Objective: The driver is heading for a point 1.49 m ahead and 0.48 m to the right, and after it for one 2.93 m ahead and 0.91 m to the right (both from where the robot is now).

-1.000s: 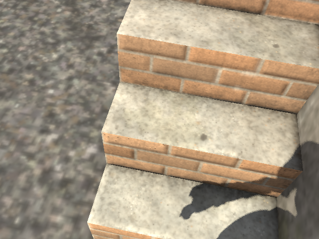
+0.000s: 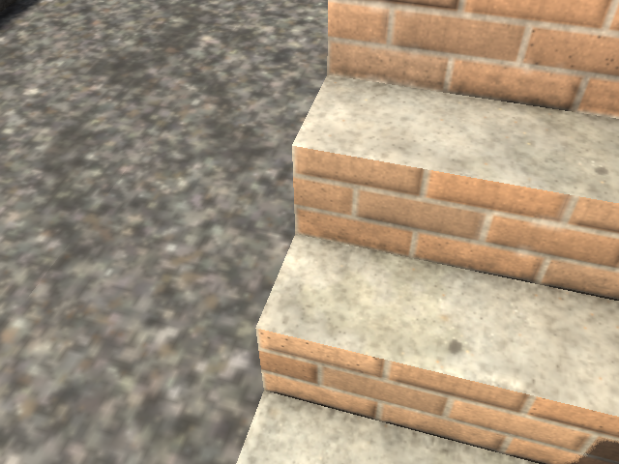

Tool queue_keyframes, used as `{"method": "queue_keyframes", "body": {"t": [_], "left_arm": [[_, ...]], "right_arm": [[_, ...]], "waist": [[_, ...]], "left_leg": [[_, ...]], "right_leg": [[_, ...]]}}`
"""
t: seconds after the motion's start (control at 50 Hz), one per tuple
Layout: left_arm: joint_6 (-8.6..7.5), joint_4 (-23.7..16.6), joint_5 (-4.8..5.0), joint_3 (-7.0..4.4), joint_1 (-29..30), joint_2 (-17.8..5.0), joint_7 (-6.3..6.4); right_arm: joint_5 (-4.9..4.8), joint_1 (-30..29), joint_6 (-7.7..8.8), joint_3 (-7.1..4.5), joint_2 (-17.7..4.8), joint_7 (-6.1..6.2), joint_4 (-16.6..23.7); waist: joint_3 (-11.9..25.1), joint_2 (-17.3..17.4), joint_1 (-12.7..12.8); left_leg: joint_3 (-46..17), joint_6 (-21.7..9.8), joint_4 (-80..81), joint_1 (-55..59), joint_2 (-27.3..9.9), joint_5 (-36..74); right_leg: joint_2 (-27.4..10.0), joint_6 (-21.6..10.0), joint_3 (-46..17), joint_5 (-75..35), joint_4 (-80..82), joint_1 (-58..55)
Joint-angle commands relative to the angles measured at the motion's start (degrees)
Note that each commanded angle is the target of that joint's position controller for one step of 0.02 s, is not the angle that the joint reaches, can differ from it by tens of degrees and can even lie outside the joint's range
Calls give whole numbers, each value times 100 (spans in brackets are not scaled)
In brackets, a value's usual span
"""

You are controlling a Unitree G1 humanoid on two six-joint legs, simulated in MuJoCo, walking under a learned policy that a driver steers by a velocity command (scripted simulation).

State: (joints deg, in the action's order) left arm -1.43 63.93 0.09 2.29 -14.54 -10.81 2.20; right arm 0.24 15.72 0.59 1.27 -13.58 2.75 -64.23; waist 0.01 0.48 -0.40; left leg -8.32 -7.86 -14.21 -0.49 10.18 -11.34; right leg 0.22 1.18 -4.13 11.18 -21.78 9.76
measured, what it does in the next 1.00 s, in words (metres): stands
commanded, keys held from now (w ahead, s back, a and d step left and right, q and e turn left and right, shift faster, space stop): w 1.00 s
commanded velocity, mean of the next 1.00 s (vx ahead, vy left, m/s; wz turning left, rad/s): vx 0.38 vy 0.00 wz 0.00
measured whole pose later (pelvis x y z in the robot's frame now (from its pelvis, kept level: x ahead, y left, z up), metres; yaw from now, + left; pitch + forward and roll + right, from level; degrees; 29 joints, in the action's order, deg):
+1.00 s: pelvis +0.02 -0.02 +0.00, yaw +1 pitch +0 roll -1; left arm -3.5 56.4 0.3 2.6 -5.7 -13.1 1.2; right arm 0.3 8.6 3.2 2.2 -15.4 1.9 -57.9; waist 1.4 1.3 -0.1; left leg -10.2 -6.6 -9.3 2.5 7.9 -10.4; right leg 1.6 -0.1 -2.9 10.0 -16.3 6.5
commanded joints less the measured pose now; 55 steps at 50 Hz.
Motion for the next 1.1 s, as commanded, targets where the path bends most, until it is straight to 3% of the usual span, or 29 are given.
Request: {"method": "queue_keyframes", "body": {"t": [0.02, 0.08, 0.12, 0.28, 0.52, 0.72, 0.76, 0.86, 1.1], "left_arm": [[-35, -84, -5, -58, -211, -476, 22], [-50, -187, -32, -45, 69, -463, 6], [-102, -283, -33, -29, 178, -464, -23], [-274, -466, 17, -24, 217, -534, 3], [-290, -749, 53, -72, 536, -695, 6], [-298, -906, 19, -69, 917, -830, -31], [-293, -942, 23, -44, 995, -782, -26], [-296, -1027, 22, -93, 1106, -921, -56], [-263, -1101, 9, -81, 1312, -864, -110]], "right_arm": [[5, 265, 33, -86, -619, 16, 139], [22, 76, 57, -80, -650, 16, 276], [8, -32, 79, -58, -635, 13, 350], [-14, 19, 250, -85, -690, -12, 535], [23, -416, 245, -105, -781, -47, 947], [41, -710, 215, -83, -858, -70, 1067], [17, -743, 270, -55, -808, -72, 1037], [4, -842, 316, -39, -791, -82, 977], [4, -940, 341, 3, -801, -58, 778]], "waist": [[-186, -60, -6], [-313, -25, -33], [-310, 22, -4], [14, 5, -25], [417, -1, 8], [373, -76, -32], [200, -105, -30], [353, -58, -7], [228, -41, 63]], "left_leg": [[-827, 383, 254, -395, -1302, 1671], [-996, 302, 631, -560, -1291, 495], [-1032, 289, 698, -504, -1320, 629], [-770, 307, 178, 274, -1362, 3322], [-651, 480, -238, 612, -1467, 5194], [-676, 472, 169, 413, -1369, 3161], [-687, 421, 281, 258, -1348, 2797], [-643, 414, 290, 212, -1363, 2577], [-694, 346, 349, -84, -1370, 2080]], "right_leg": [[-436, -216, -351, -402, 84, -109], [-370, -187, -328, -245, 90, -69], [-372, -199, -315, -324, 83, -65], [-357, -257, -207, -840, -62, 83], [-386, -344, -143, -1669, -118, -172], [-465, -296, -298, -1434, 302, -325], [-486, -260, -329, -1419, 398, -359], [-516, -254, -346, -1525, 482, -535], [-504, -188, -347, -1275, 556, -622]]}}
Keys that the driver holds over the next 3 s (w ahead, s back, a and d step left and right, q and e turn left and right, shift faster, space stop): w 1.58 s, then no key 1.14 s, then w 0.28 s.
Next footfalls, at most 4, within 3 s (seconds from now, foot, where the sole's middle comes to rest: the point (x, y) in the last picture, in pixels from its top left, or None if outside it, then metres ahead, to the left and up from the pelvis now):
none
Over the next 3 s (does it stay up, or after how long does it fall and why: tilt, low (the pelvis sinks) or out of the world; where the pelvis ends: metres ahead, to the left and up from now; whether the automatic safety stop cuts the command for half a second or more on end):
stays up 0.02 0.00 0.00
